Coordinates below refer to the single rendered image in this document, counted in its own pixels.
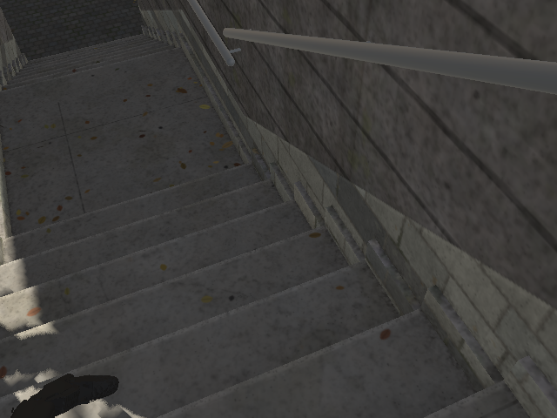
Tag stairs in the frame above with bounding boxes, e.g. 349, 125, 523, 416
2, 34, 176, 91
0, 162, 530, 418

